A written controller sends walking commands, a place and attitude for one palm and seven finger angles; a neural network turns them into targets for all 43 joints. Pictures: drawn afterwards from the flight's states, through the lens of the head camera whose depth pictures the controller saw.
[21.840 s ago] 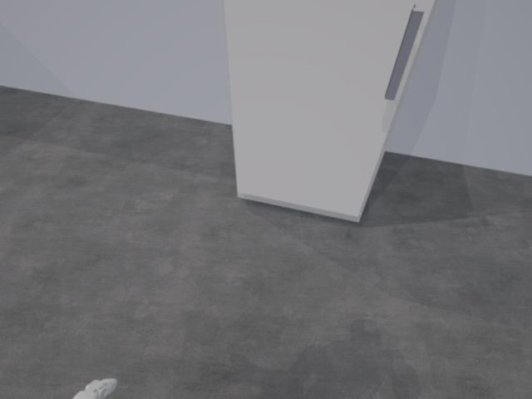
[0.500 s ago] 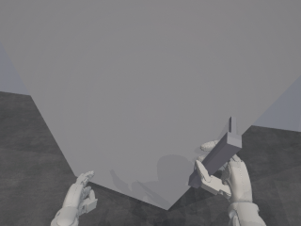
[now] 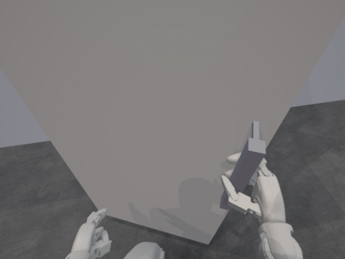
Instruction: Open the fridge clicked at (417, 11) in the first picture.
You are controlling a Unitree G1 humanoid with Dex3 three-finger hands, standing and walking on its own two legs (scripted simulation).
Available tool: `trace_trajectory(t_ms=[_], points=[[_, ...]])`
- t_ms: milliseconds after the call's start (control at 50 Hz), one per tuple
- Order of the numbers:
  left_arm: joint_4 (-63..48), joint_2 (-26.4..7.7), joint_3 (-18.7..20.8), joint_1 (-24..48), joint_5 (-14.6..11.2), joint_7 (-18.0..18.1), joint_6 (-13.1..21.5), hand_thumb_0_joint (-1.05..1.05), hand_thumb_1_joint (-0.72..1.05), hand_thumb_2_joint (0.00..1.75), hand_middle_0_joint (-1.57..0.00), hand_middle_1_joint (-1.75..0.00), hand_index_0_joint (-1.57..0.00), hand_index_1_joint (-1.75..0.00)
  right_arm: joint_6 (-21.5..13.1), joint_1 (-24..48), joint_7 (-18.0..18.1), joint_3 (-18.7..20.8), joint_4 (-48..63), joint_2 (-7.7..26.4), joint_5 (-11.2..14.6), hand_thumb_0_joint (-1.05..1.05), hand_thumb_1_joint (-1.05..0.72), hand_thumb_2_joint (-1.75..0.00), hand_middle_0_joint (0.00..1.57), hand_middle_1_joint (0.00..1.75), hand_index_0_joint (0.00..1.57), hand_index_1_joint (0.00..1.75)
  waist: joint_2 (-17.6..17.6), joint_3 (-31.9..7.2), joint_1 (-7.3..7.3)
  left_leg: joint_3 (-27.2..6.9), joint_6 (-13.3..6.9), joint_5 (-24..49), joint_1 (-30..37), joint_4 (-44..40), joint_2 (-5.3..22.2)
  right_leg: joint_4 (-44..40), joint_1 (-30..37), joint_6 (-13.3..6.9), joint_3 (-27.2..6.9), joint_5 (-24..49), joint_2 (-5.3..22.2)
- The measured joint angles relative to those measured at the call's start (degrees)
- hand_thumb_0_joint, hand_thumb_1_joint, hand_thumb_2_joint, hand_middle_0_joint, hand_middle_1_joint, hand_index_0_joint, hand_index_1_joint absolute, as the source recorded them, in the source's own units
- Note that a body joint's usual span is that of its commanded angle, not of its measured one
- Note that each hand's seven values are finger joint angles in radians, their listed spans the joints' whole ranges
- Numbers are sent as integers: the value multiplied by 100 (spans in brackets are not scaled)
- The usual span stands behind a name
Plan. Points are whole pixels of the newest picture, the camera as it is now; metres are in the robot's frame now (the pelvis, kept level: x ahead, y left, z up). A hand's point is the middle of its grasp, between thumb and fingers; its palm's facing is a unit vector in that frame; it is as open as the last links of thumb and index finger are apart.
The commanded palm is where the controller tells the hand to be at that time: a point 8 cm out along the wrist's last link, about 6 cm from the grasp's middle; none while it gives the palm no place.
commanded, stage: walk backward, drawing the door open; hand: right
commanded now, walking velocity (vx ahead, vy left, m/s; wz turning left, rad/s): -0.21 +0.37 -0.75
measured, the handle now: (238, 171) +0.30 -0.10 +0.08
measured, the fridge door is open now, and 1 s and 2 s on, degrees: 26 64 54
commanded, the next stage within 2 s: stop walking and hold the door back in 0.72 s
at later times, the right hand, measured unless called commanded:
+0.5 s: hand out of the picture +0.10 -0.01 +0.09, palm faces +0.35 +0.91 -0.22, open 6.9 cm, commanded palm +0.05 -0.04 +0.09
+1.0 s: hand out of the picture -0.03 +0.13 +0.09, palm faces +0.79 +0.53 -0.30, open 6.7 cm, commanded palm -0.07 +0.08 +0.09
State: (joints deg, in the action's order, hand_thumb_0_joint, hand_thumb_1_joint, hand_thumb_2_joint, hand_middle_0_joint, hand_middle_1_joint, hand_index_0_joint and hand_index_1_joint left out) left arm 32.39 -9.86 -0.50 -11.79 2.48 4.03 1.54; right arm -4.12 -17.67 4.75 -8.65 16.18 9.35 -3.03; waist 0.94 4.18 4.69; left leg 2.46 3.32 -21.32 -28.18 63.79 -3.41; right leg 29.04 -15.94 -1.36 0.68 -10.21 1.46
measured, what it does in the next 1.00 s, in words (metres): steps to the left, turning right: left foot, then right foot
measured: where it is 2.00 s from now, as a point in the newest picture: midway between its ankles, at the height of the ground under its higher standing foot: outside the picture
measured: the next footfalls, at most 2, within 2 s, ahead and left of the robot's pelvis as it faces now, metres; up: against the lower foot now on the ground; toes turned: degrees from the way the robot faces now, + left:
left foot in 0.22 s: -0.06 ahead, +0.24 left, +0.00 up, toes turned -8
right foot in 0.44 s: -0.07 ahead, +0.06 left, +0.00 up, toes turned -24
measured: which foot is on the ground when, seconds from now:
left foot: up 0.00-0.20, down 0.22-0.44, up 0.46-0.74, down 0.76-1.00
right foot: down 0.00-0.24, up 0.26-0.42, down 0.44-0.76, up 0.78-1.00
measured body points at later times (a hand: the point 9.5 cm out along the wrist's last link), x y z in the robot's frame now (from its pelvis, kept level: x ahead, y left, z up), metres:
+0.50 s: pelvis -0.09 +0.19 -0.01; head -0.05 +0.19 +0.44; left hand +0.15 +0.35 -0.11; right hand +0.07 -0.05 +0.10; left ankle -0.08 +0.27 -0.68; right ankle -0.11 +0.08 -0.74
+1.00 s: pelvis -0.09 +0.44 +0.00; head -0.05 +0.46 +0.45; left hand +0.20 +0.49 -0.11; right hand -0.08 +0.11 +0.11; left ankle +0.01 +0.48 -0.74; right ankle -0.20 +0.41 -0.65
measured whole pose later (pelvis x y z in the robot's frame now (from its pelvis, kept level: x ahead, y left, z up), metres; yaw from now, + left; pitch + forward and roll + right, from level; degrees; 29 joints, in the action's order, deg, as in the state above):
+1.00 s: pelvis -0.09 +0.44 +0.00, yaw -47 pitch -1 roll -2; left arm 39.8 -14.1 2.1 -9.8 0.7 7.2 6.2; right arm -8.7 -8.2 5.0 2.7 0.5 13.5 1.2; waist 2.8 3.3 -1.5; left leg 8.0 -1.3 -11.8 -16.9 30.0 5.2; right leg 64.0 -24.3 1.8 2.6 -23.5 -3.3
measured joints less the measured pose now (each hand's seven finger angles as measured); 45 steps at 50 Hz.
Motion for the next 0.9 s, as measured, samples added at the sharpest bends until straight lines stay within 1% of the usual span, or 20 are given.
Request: trace_trajectory(t_ms=[40,120,180,220,260,280,320,360,400,420,440,500,560,640,720,760,780,820,860,900], points=[[105,-15,-10,-77,2,-53,104,1,90,90,-20,-30,-20,-30,50,-2,-23,-84,26,10,-61,-3,-55,-72,37,135,32,140,171,6,-45,-247,-20,133,78,-85,87,-264,-125,116,-354,271,218],[224,91,9,-195,-70,-106,349,1,90,90,-21,-30,-20,-30,-19,-156,-42,-109,245,12,-44,-1,-56,-73,36,135,33,139,214,-53,-300,-502,-29,-85,878,-1838,339,-711,-398,437,-765,735,515],[231,215,29,-178,-82,-94,490,1,90,90,-21,-30,-21,-30,-160,-227,-35,76,401,119,58,-2,-55,-75,38,136,32,139,137,-152,-325,-356,-28,-326,1573,-3100,333,-843,-748,635,-1098,993,501],[223,257,49,-62,-112,-92,557,1,90,90,-21,-30,-21,-30,-246,-208,-9,299,505,191,145,-3,-54,-76,39,137,30,139,58,-162,-337,-193,-118,33,1919,-3811,300,-692,-1063,711,-1241,985,379],[375,122,137,168,-152,-62,534,1,90,90,-21,-30,-21,-30,-256,-118,7,409,397,60,207,-3,-54,-77,41,138,29,139,400,49,-256,106,-279,241,1895,-3645,147,-104,-1320,564,-1311,221,412],[493,79,187,209,-174,-36,525,1,90,90,-21,-30,-21,-30,-213,-114,-2,409,340,39,233,-3,-55,-77,40,137,28,139,458,56,-218,241,-342,176,1886,-3529,179,527,-1456,521,-1122,-317,304],[720,35,249,186,-186,58,539,1,90,90,-21,-30,-20,-30,-174,-179,-77,406,210,18,216,-4,-54,-76,40,136,28,140,374,-88,-311,350,-440,38,1819,-3353,336,2047,-1619,405,-636,-1240,6],[794,25,246,129,-135,184,576,1,90,90,-21,-30,-20,-30,-214,-255,-194,442,118,-8,165,-4,-54,-76,40,136,29,140,225,-180,-400,423,-520,9,1798,-3310,453,2745,-1442,353,-90,-1591,-141],[735,21,184,90,-86,279,645,1,90,90,-21,-30,-20,-30,-323,-286,-293,496,88,-2,166,-4,-54,-76,40,136,30,140,79,-202,-378,596,-591,-9,1697,-3168,551,2227,-982,332,373,-1407,-200],[660,0,142,94,-72,314,690,1,90,90,-21,-30,-20,-30,-380,-300,-324,535,123,-11,199,-4,-54,-76,40,136,30,140,48,-193,-357,691,-626,-30,1515,-2876,581,1566,-657,305,537,-1060,-209],[543,-45,110,115,-52,334,751,1,90,90,-21,-30,-20,-30,-435,-317,-331,579,209,-33,239,-4,-54,-76,41,136,30,140,103,-158,-357,755,-578,-21,1194,-2312,552,776,-273,207,572,-238,-154],[524,81,135,339,52,251,807,1,91,90,-20,-30,-20,-30,-576,65,-256,757,53,93,178,-5,-53,-77,42,138,29,140,-59,289,-284,152,-162,-793,190,-138,330,416,-61,19,277,-467,-188],[461,125,36,322,106,126,770,1,90,90,-21,-30,-20,-30,-335,249,-164,845,-50,127,81,-5,-55,-78,41,137,26,140,47,512,-217,-97,4,-544,-478,555,191,-69,63,213,-280,-18,60],[294,97,21,140,7,53,773,1,90,90,-21,-30,-21,-30,-106,256,-79,910,32,172,113,-3,-58,-78,38,134,25,140,260,615,-352,-302,17,283,-462,-434,448,-413,11,422,-808,330,538],[206,123,89,-122,-138,73,717,1,90,90,-21,-30,-21,-30,-2,182,-19,1038,100,315,242,-3,-58,-80,38,134,24,140,379,367,-377,-227,48,9,552,-1659,482,-239,-527,562,-1089,179,917],[234,194,107,-207,-170,79,757,1,90,90,-21,-30,-21,-30,15,177,26,1190,206,462,283,-3,-58,-80,39,134,24,140,127,128,-403,-197,-44,-243,1238,-2676,525,210,-1066,535,-1103,-524,804],[322,143,135,-106,-176,79,790,1,90,90,-21,-30,-21,-30,-11,221,48,1294,235,410,261,-4,-58,-80,40,134,23,140,86,134,-481,-188,-112,46,1164,-2751,527,863,-1407,503,-1115,-1079,725],[643,-64,247,202,-109,115,781,1,90,90,-21,-30,-21,-30,-19,238,89,1387,193,182,183,-4,-59,-81,40,135,24,140,184,298,-561,-102,-222,142,959,-2352,545,2955,-1911,439,-1094,-1790,350],[817,-180,369,342,-73,146,717,1,90,90,-21,-30,-21,-30,-104,81,75,1434,57,94,224,-3,-59,-81,40,134,25,140,184,314,-585,-73,-290,243,970,-2427,644,4430,-2030,456,-677,-1847,-18],[829,-261,404,333,-104,213,661,1,90,90,-21,-30,-20,-30,-249,77,40,1403,-258,162,304,-4,-57,-80,40,134,26,140,194,252,-585,48,-316,467,1059,-2742,724,4932,-1873,479,-212,-1588,-214]])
